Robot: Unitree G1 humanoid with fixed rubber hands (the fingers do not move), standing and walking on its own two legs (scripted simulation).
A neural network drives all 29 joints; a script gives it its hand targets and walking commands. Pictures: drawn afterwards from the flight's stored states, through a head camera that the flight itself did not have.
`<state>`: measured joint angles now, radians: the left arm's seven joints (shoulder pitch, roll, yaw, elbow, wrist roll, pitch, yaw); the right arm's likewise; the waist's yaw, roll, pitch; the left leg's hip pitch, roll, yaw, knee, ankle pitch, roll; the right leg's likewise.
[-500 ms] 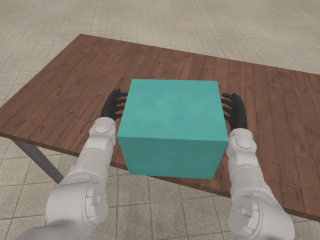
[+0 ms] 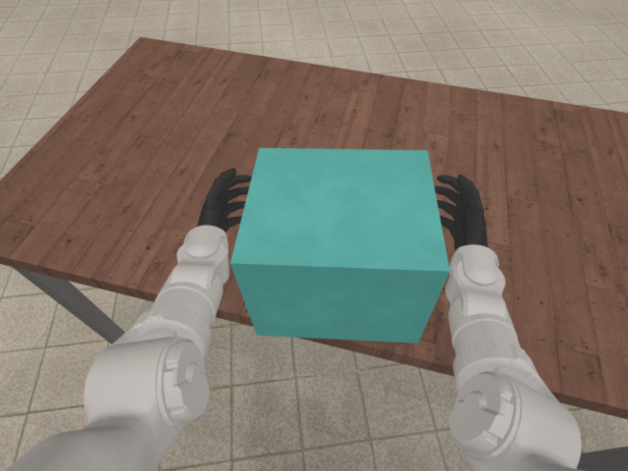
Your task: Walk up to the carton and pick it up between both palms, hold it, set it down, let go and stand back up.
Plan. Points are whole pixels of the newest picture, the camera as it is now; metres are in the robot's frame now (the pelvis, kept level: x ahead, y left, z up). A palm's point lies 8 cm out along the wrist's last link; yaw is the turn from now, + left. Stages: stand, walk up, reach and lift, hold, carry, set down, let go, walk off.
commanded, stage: set down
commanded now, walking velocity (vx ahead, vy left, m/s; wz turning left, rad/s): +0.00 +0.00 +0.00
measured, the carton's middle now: (339, 246) +0.44 -0.03 -0.01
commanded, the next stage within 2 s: none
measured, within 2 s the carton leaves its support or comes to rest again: rests again in 0.24 s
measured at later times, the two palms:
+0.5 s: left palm (217, 227) +0.44 +0.14 +0.04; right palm (467, 247) +0.40 -0.20 +0.04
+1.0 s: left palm (217, 227) +0.44 +0.14 +0.04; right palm (467, 247) +0.40 -0.20 +0.04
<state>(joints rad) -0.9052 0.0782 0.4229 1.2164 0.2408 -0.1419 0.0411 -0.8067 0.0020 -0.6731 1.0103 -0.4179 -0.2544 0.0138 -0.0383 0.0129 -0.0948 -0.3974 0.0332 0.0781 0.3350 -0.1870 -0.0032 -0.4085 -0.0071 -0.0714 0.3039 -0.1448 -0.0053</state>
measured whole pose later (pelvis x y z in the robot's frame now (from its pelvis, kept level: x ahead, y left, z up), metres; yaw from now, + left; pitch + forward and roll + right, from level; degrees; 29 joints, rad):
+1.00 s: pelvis -0.01 +0.00 +0.00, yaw +0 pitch +17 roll +0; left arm -0.93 0.07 0.52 1.23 0.31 -0.21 0.03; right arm -0.82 0.04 -0.78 0.98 -0.50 -0.27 0.03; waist -0.04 0.00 -0.10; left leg -0.46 0.03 0.08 0.33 -0.17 0.00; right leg -0.47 -0.01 -0.08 0.31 -0.13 -0.01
